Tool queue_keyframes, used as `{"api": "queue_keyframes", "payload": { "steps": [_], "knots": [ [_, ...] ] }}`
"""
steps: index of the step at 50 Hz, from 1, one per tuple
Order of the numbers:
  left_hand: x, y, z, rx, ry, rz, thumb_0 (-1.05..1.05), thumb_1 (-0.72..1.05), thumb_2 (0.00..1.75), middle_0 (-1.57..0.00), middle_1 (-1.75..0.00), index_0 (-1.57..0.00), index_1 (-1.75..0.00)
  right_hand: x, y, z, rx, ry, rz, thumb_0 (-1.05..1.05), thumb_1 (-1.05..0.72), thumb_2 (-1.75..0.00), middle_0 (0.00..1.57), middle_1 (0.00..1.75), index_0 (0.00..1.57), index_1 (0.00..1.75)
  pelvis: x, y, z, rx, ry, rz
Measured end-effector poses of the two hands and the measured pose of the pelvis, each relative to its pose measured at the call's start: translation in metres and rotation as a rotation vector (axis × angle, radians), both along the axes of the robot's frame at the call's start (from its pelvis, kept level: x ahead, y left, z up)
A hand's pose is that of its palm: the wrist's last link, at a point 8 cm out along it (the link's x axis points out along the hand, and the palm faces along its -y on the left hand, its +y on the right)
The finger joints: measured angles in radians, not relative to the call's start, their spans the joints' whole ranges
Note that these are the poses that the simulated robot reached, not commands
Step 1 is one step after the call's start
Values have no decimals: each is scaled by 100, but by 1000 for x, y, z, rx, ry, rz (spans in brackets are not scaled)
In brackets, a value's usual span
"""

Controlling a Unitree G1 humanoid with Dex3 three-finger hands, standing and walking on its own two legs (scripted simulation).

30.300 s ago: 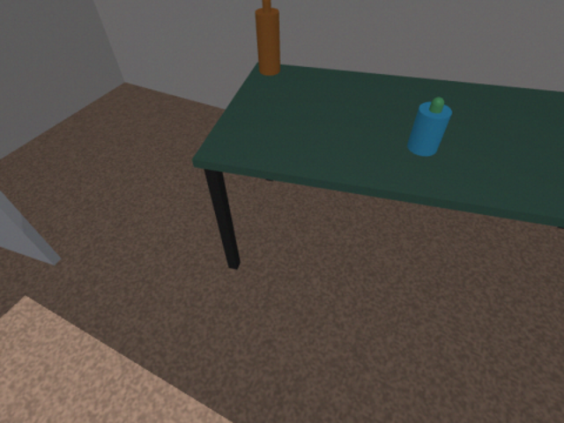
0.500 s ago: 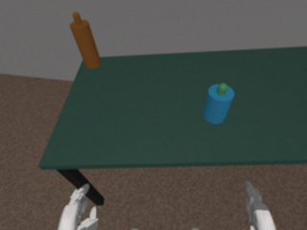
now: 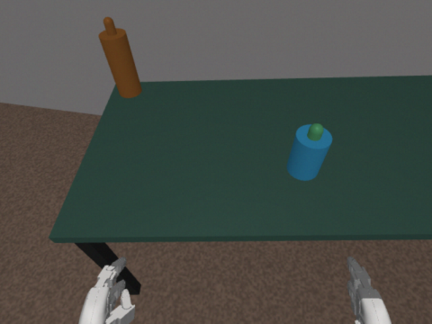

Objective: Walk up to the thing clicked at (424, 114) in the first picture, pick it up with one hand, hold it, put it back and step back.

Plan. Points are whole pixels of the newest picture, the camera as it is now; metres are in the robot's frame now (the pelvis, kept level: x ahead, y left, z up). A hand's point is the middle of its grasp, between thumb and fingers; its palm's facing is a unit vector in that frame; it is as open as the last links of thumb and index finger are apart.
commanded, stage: home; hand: right
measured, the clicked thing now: (309, 148) +0.54 -0.21 -0.02
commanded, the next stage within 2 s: stand in 1.82 s
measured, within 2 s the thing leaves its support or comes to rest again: neither
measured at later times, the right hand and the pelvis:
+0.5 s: hand (337, 320) +0.16 -0.18 -0.05, palm faces +0.11 +0.97 -0.23, open 17.3 cm; pelvis -0.01 -0.01 -0.01, yaw +0 degrees
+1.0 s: hand (339, 320) +0.16 -0.18 -0.05, palm faces +0.11 +0.97 -0.23, open 17.4 cm; pelvis -0.01 -0.01 -0.01, yaw +0 degrees
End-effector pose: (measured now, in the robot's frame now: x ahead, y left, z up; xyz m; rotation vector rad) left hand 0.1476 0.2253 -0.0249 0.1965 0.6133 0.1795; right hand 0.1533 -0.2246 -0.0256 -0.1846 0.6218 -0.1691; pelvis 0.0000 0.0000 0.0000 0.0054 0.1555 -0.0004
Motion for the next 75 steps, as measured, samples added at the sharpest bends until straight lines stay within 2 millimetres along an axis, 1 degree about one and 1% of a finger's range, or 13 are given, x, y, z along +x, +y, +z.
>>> {"api": "queue_keyframes", "payload": {
  "steps": [4,9,15,24,38,62,70,75],
  "knots": [
    [0,-1,0,-8,-15,3,2,90,90,-21,-29,-20,-30,-3,0,2,-5,0,3,-1,52,-7,6,6,6,6,-1,-1,-1,0,1,2],
    [-1,-2,2,-9,-31,3,2,89,90,-21,-29,-20,-30,-10,-2,-1,-6,15,-5,-1,52,-7,6,6,6,6,-5,-2,-2,-1,1,3],
    [-6,-4,2,-2,-25,-1,2,90,90,-21,-29,-20,-30,-15,-4,-2,-5,12,-10,-1,51,-7,6,6,6,6,-9,-3,-4,-1,4,2],
    [-13,-4,0,3,-22,10,2,89,90,-21,-29,-20,-30,-14,-5,-1,-7,-4,-4,-1,52,-7,6,6,6,6,-11,-5,-6,2,6,4],
    [-10,-8,2,6,-40,2,2,89,90,-21,-29,-20,-30,-17,-8,-2,-7,-1,-13,-1,52,-7,6,6,6,6,-11,-7,-7,4,9,2],
    [-7,-5,2,9,-41,7,2,89,90,-21,-29,-20,-30,-12,-5,-2,-10,-2,-14,-1,53,-6,6,5,6,5,-7,-5,-9,2,19,2],
    [-9,4,-28,23,56,27,1,89,90,-21,-30,-20,-30,-12,-5,0,-28,1,-27,-1,53,-6,6,6,6,5,-6,-3,-9,16,11,2],
    [-14,7,-40,23,95,43,1,90,90,-21,-30,-20,-30,-14,-4,1,-39,26,-26,-1,53,-6,6,5,6,5,-5,-3,-8,21,5,0]
  ]
}}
